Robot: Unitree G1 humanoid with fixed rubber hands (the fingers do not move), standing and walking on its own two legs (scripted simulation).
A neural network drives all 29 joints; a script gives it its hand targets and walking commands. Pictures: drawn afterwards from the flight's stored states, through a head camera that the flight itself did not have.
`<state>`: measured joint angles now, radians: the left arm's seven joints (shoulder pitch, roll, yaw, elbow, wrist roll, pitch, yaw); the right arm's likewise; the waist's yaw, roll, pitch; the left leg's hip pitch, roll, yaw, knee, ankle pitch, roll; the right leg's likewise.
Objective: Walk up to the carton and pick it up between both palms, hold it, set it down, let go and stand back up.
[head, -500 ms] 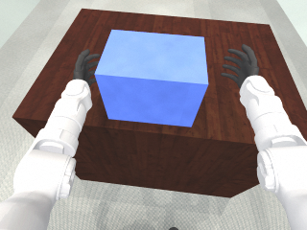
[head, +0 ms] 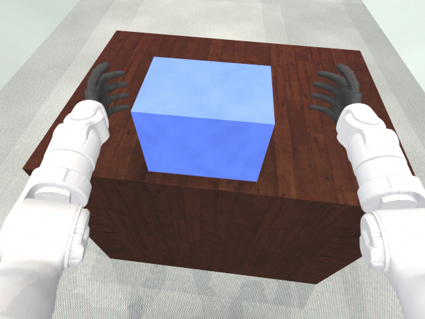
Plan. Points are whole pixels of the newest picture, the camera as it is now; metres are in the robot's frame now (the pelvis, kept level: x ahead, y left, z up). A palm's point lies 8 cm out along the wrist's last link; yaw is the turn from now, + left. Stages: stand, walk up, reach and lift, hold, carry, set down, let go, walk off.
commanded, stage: set down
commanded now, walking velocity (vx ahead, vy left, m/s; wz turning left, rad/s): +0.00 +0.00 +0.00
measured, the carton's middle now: (206, 121) +0.53 +0.01 +0.05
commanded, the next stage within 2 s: none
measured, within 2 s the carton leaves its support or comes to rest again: neither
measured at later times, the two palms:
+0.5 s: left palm (85, 167) +0.38 +0.23 +0.08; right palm (338, 165) +0.38 -0.23 +0.09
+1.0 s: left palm (84, 210) +0.30 +0.22 +0.06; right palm (360, 224) +0.27 -0.25 +0.06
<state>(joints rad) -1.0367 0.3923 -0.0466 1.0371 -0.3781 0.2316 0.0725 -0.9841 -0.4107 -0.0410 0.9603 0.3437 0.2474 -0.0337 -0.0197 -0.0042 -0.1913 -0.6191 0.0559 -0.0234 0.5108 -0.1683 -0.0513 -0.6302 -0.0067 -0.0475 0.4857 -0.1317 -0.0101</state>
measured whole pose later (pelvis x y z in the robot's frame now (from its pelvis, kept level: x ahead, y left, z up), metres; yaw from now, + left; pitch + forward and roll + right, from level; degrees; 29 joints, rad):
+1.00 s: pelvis +0.03 +0.01 +0.02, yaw -3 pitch +0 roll +0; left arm 0.02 0.27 0.02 0.12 -0.27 0.22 0.05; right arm 0.08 -0.31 -0.12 0.13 0.29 0.12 0.03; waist 0.01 0.01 0.01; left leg -0.14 0.04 0.05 0.33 -0.18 -0.03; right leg -0.20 -0.02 0.01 0.35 -0.15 0.01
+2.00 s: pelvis +0.06 +0.02 +0.02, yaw -2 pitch -5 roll -1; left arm 0.30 0.21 -0.01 0.24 -0.11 0.11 0.03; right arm 0.30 -0.21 -0.04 0.37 0.10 -0.08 0.03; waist 0.02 0.02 0.09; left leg -0.03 0.05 0.03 0.37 -0.25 -0.03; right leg -0.06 -0.01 0.00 0.35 -0.20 0.02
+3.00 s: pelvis +0.05 +0.02 +0.00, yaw -5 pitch -1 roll -1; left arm 0.33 0.20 0.02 0.73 0.05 -0.02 -0.01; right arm 0.26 -0.24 -0.09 0.85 -0.04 0.04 0.02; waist 0.00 0.02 -0.01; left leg -0.23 0.09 0.07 0.63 -0.38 -0.03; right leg -0.28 0.02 0.05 0.59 -0.29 0.02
